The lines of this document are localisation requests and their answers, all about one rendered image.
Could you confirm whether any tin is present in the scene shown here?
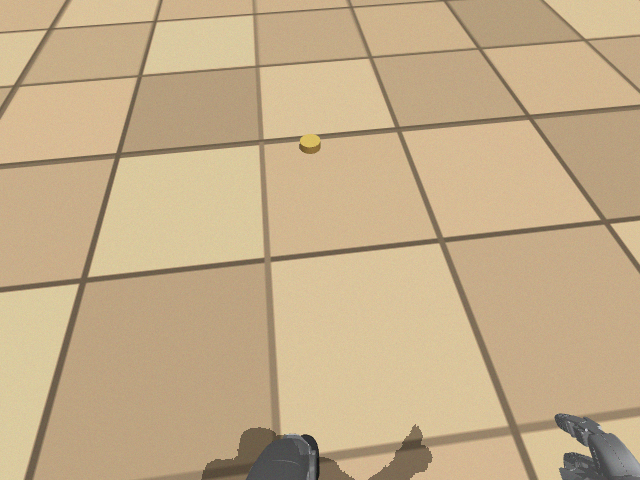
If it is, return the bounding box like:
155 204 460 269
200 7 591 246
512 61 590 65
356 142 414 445
300 134 320 154

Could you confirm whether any left robot foot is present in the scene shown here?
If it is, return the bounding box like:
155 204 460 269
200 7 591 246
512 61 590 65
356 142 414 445
301 435 319 480

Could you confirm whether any right robot hand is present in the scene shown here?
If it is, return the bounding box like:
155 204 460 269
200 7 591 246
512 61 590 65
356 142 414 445
555 414 640 480

